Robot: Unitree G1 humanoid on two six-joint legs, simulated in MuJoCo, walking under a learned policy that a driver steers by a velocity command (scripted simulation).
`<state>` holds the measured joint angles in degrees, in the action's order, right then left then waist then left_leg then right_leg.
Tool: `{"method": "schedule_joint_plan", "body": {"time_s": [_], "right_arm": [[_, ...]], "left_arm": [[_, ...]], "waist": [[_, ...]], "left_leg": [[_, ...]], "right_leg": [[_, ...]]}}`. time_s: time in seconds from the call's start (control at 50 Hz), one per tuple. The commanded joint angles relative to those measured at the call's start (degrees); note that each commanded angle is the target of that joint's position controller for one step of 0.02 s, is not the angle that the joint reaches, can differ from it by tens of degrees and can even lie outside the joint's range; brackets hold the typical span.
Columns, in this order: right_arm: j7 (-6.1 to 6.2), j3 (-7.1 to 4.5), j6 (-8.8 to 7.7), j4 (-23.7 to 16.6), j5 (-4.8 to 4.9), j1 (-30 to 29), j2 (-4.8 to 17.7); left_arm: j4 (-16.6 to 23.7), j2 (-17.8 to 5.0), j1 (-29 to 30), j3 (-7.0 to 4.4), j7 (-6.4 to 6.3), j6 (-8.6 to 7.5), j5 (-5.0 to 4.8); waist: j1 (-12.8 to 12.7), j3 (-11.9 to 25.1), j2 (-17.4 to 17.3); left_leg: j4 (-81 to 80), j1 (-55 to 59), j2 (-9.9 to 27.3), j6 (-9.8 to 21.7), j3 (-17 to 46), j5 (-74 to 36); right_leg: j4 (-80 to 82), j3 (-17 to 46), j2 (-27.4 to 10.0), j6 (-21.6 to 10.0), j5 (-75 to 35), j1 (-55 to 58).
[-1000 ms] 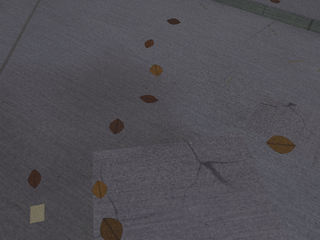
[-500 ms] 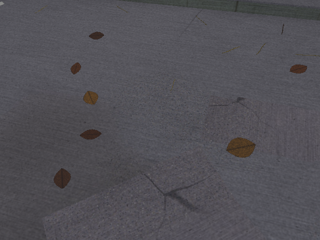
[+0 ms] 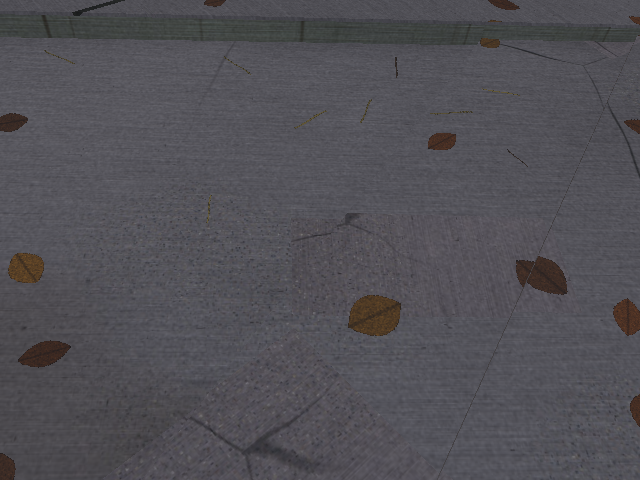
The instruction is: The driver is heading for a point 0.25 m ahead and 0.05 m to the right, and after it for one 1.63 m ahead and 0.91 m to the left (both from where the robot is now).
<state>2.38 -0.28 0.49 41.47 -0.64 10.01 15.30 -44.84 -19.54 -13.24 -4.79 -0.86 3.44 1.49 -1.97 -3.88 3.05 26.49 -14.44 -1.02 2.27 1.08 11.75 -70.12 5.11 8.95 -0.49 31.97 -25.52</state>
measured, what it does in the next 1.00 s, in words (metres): walks ahead: right foot, then left foot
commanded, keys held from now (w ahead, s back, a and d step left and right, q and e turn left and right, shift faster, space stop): e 0.22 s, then w+e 0.26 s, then w+q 0.52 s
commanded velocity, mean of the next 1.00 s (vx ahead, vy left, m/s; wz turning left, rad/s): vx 0.28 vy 0.00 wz -0.23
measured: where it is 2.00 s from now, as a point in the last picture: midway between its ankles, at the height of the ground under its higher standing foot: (356, 354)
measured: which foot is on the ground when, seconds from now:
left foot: down 0.00-0.40, up 0.42-0.94, down 0.96-1.00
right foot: up 0.00-0.38, down 0.40-0.96, up 0.98-1.00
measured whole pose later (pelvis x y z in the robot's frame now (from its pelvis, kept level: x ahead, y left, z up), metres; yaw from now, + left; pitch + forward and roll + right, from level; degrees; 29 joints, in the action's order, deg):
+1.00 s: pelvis +0.25 -0.08 -0.02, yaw -9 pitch +2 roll +0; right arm -2.2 -2.9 -2.2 42.4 -2.1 9.3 15.9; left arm -51.7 -14.9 -22.8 -1.0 -1.2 -3.8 1.2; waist -1.5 -2.8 0.4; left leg 31.7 -23.7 -5.6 8.1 -3.4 10.0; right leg -60.3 -3.2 1.7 -2.2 27.1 -4.3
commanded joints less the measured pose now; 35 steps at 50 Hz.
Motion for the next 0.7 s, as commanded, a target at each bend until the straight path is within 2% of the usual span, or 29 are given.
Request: {"method": "schedule_joint_plan", "body": {"time_s": [0.02, 0.08, 0.22, 0.24, 0.28, 0.3, 0.34, 0.36, 0.38, 0.4, 0.42, 0.44, 0.46, 0.48, 0.5, 0.52, 0.54, 0.58, 0.64, 0.7], "right_arm": [[0.24, -2.05, 0.09, -4.0, -0.92, 0.3, 8.4], [0.02, -2.37, -0.33, -3.5, -0.86, 3.3, 8.4], [-0.26, -3.28, -0.57, -2.7, -1.23, 6.4, 8.9], [-0.54, -3.48, -0.63, -2.7, -1.39, 6.6, 9.2], [-1.12, -3.94, -0.69, -2.9, -1.55, 6.8, 10.3], [-1.35, -4.22, -0.63, -3.0, -1.57, 6.4, 11.0], [-1.74, -4.69, -0.26, -3.2, -1.60, 6.0, 12.1], [-1.82, -4.90, 0.06, -3.1, -1.28, 5.8, 12.4], [-1.76, -4.86, 0.40, -3.2, -1.13, 5.0, 11.6], [-1.97, -4.12, 0.48, -3.9, -1.49, 4.0, 8.1], [-2.49, -2.48, 0.47, -10.2, -1.15, -2.3, 3.1], [-2.95, -3.66, -0.21, -10.8, -2.13, -7.1, 7.5], [-3.75, -4.12, -1.02, -10.3, -0.79, -4.7, 8.4], [-4.24, -4.25, -1.69, -8.1, -0.74, -0.7, 9.0], [-4.55, -4.39, -1.92, -5.9, -1.63, 2.8, 8.7], [-4.85, -4.28, -1.78, -3.2, -2.22, 5.8, 8.3], [-5.08, -4.34, -1.49, -2.4, -2.10, 6.5, 7.8], [-5.40, -4.22, -1.03, -2.4, -1.27, 4.1, 6.9], [-5.74, -4.23, -0.73, -2.8, -0.85, -0.4, 6.2], [-6.01, -4.17, -0.94, -3.0, -0.75, -3.4, 5.6]], "left_arm": [[2.7, -5.3, -2.9, -1.21, 1.62, 1.17, -0.57], [3.9, -4.3, -1.4, -0.84, 1.88, 1.42, -0.69], [7.5, -1.4, 3.9, 0.36, 2.51, 1.79, -0.19], [8.0, -0.9, 4.2, 0.69, 2.77, 1.74, -0.10], [9.8, -0.5, 6.7, 1.19, 3.67, 1.54, 0.18], [10.6, -0.7, 7.3, 1.27, 4.11, 1.39, 0.21], [10.7, -1.4, 5.5, 1.18, 4.71, 0.72, -0.29], [9.8, -1.6, 2.3, 1.08, 4.96, 0.14, -0.47], [7.2, -1.7, -4.0, 0.86, 4.95, -0.59, -0.51], [3.7, -4.1, -12.2, -0.06, 4.37, -1.36, -0.57], [5.1, -13.0, -15.9, -2.15, 3.38, -1.70, -0.48], [5.3, -9.6, -12.1, -1.08, 1.77, -1.95, 0.36], [5.5, -7.4, -8.3, -0.24, 0.59, -2.03, 0.25], [5.8, -6.0, -5.5, 0.14, 0.39, -2.53, -0.20], [6.2, -5.0, -2.9, 0.43, 0.35, -3.50, -0.57], [5.9, -3.1, -2.5, 1.12, 0.66, -4.54, -0.65], [5.1, -2.4, -3.7, 1.41, 1.06, -5.51, -0.94], [3.3, -2.8, -6.9, 1.23, 1.43, -6.66, -1.08], [1.4, -3.2, -10.8, 1.09, 1.22, -7.25, -0.71], [0.0, -3.2, -12.3, 1.12, 0.73, -7.78, -0.19]], "waist": [[0.5, 5.1, -12.5], [1.7, 6.7, -11.7], [3.2, 6.2, -11.2], [3.5, 6.8, -11.4], [4.4, 6.2, -13.2], [4.4, 5.5, -14.1], [3.3, 4.6, -13.6], [1.3, 4.1, -12.2], [-1.6, 3.7, -9.7], [-4.6, 2.7, 0.5], [-7.1, 0.5, 18.8], [-5.9, -5.9, 6.0], [-2.0, -6.2, 4.9], [1.0, -6.0, 4.1], [2.7, -4.0, 4.2], [3.2, -1.7, 3.2], [3.3, 0.2, 2.0], [2.3, 0.5, 0.8], [0.0, -0.8, 1.0], [-1.3, -2.8, 0.8]], "left_leg": [[-7.5, 5.8, 13.9, 8.0, 7.5, -33.1], [-7.4, 8.9, 14.9, 9.9, 6.0, -32.5], [-9.5, 11.1, 18.5, 11.6, 4.0, -20.9], [-10.7, 10.3, 18.6, 11.1, 3.4, -12.5], [-14.6, 6.7, 18.9, 10.1, 3.4, 7.9], [-16.0, 4.4, 19.1, 9.5, 3.2, 14.3], [-16.8, -1.1, 19.2, 8.0, 1.4, 19.9], [-15.3, -4.9, 18.6, 6.6, -0.4, 23.0], [-10.3, -11.3, 16.3, 4.4, -4.0, 27.1], [4.9, -21.2, 11.4, 1.1, -10.4, 29.0], [25.1, -38.9, 0.2, -2.4, -10.8, 30.5], [30.7, -39.3, 3.8, -2.1, 1.9, 19.3], [30.1, -35.8, 4.9, -2.2, 2.4, 11.9], [27.8, -31.4, 5.6, -2.9, 1.7, 6.8], [27.1, -27.8, 5.5, -3.5, 0.3, 3.1], [27.7, -24.0, 5.3, -3.8, -1.1, 0.1], [27.7, -22.3, 5.1, -3.8, -1.8, -1.5], [26.0, -23.9, 5.4, -3.7, -2.2, -4.1], [22.9, -28.4, 5.1, -3.4, -1.3, -7.5], [18.6, -29.5, 3.0, -2.9, 1.5, -9.5]], "right_leg": [[-9.8, -1.5, -3.1, 2.7, -5.7, -5.7], [-10.7, -1.9, -3.3, 3.2, -6.4, -8.0], [1.8, -4.0, -7.2, 2.7, -4.7, -9.4], [5.3, -4.8, -8.1, 2.1, -4.6, -7.8], [12.5, -7.0, -9.0, 0.5, -2.4, -3.7], [16.0, -8.3, -9.0, -0.5, -0.5, -0.8], [24.7, -10.9, -7.6, -3.0, 0.6, 7.7], [31.4, -12.2, -6.5, -4.6, -3.0, 14.1], [38.1, -12.3, -4.7, -6.0, -6.3, 23.4], [47.3, -1.3, -8.9, -8.5, 1.7, 32.1], [62.2, 38.3, -29.3, -16.8, 29.0, 30.1], [64.5, 39.0, -29.2, -18.7, 22.0, 21.8], [63.9, 32.1, -26.4, -17.4, 17.1, 18.1], [63.9, 25.1, -22.5, -15.0, 7.7, 16.9], [63.5, 18.8, -19.5, -13.4, -2.5, 18.1], [63.0, 13.6, -17.3, -12.6, -12.5, 18.6], [62.6, 10.9, -16.9, -12.1, -19.0, 20.0], [63.2, 8.0, -17.2, -11.8, -24.2, 23.5], [64.5, 5.9, -18.4, -11.3, -23.6, 28.1], [64.6, 2.5, -19.6, -10.7, -26.1, 29.6]]}}
Keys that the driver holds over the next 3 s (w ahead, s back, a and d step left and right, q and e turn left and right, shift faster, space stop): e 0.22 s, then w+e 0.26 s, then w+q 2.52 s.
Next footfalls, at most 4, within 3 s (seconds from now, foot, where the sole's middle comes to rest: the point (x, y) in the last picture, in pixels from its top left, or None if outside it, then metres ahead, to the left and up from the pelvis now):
0.40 right None -0.01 -0.12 -0.75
0.96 left None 0.37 -0.05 -0.78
1.44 right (414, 375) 0.71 -0.22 -0.78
1.96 left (292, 309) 0.86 0.07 -0.78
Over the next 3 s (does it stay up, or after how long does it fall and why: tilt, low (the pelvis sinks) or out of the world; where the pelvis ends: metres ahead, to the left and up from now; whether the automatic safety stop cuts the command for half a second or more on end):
stays up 1.21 0.26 -0.04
